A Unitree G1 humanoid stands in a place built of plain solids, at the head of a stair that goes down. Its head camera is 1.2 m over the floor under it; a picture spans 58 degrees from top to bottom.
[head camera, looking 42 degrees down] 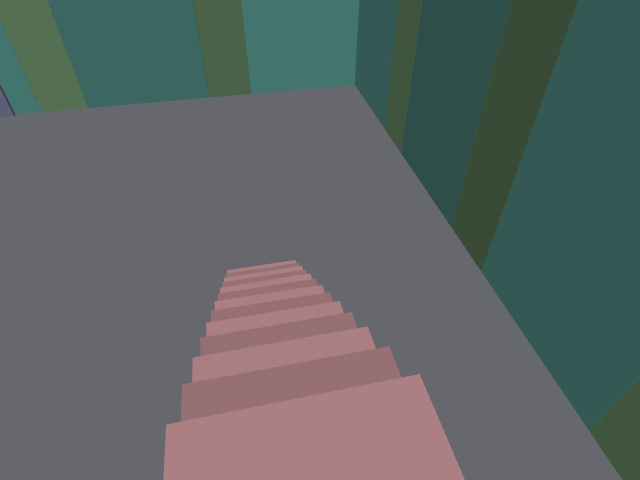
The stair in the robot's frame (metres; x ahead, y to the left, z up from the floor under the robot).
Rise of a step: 0.18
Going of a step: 0.23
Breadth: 0.76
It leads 12 degrees to the left of straight ahead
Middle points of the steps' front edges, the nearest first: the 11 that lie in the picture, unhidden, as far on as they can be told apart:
0.63 0.06 0.00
0.86 0.11 -0.18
1.09 0.16 -0.36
1.31 0.21 -0.55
1.54 0.26 -0.73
1.77 0.30 -0.91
1.99 0.35 -1.09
2.22 0.40 -1.27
2.45 0.45 -1.45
2.67 0.50 -1.64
2.90 0.54 -1.82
